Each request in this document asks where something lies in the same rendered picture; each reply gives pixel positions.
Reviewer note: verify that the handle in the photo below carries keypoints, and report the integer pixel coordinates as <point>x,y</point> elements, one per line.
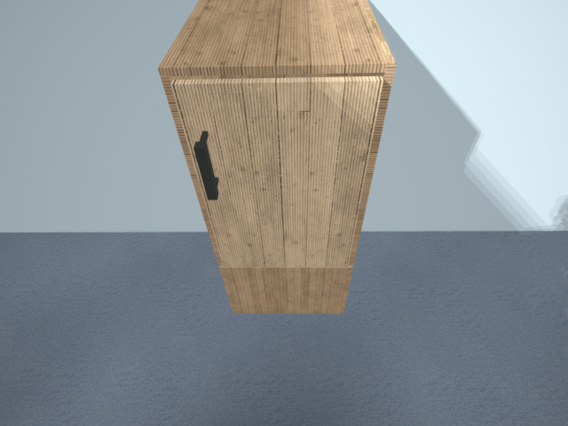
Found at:
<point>204,162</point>

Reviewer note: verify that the cupboard door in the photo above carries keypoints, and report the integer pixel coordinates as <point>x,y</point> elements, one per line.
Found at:
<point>290,155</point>

